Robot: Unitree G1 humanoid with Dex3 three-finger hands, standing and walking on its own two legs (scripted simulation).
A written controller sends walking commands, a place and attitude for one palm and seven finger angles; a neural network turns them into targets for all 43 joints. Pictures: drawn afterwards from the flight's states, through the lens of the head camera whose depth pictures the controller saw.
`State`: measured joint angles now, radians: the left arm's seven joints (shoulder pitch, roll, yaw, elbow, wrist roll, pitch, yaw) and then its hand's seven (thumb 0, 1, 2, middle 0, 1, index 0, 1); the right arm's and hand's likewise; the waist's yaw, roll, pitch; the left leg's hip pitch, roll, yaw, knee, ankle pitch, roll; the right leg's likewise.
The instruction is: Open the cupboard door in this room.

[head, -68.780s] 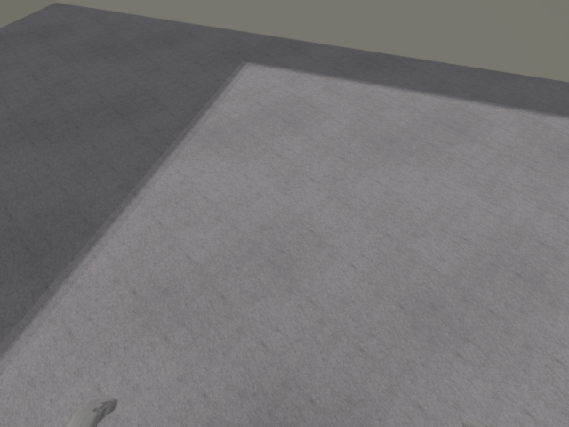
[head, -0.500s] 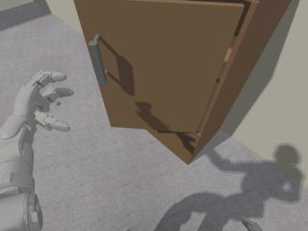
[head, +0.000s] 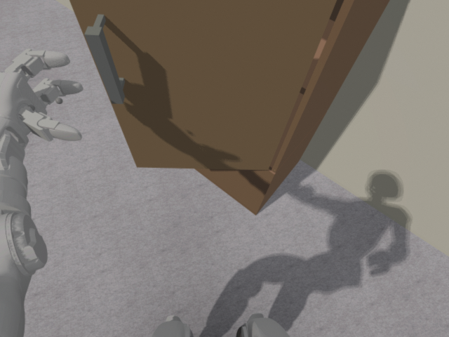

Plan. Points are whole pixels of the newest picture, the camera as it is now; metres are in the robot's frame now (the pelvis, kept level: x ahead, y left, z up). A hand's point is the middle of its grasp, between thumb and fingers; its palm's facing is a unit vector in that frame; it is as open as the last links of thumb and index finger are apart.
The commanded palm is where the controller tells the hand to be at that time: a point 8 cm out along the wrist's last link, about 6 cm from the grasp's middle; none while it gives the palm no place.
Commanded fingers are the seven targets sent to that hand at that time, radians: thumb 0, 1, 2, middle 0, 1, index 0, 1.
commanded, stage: move the hooked fingers beside the handle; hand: left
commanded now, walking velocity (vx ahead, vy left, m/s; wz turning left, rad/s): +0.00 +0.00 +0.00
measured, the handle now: (109, 62) +0.58 +0.19 +0.11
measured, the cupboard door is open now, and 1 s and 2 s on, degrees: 40 40 40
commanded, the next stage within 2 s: slide the fingers in behind the handle in 1.44 s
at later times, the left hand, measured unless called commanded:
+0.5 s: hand (69, 70) +0.55 +0.25 +0.12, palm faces -0.04 -1.00 +0.01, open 14.0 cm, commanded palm +0.53 +0.30 +0.12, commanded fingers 0.00 -0.50 0.30 -0.30 -1.20 -0.30 -1.20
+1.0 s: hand (73, 81) +0.53 +0.24 +0.12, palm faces -0.03 -1.00 -0.01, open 14.0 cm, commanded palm +0.52 +0.29 +0.12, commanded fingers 0.00 -0.50 0.30 -0.30 -1.20 -0.30 -1.20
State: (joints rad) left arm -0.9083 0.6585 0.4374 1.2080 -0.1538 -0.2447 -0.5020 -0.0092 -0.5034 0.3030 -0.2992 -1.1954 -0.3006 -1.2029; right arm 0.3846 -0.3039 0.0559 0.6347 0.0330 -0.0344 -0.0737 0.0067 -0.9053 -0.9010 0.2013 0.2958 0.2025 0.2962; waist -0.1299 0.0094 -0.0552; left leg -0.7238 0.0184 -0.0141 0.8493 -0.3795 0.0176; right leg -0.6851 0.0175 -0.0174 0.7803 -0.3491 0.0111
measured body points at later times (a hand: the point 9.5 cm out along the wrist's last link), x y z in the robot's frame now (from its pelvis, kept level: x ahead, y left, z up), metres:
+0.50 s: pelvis +0.01 +0.01 -0.01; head +0.15 +0.03 +0.42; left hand +0.54 +0.30 +0.13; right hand -0.03 -0.25 -0.10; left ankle +0.01 +0.11 -0.70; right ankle +0.01 -0.13 -0.70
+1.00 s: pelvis +0.02 +0.01 -0.01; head +0.13 +0.03 +0.43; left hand +0.53 +0.30 +0.12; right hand +0.02 -0.26 -0.11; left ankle +0.01 +0.11 -0.70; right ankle +0.01 -0.13 -0.70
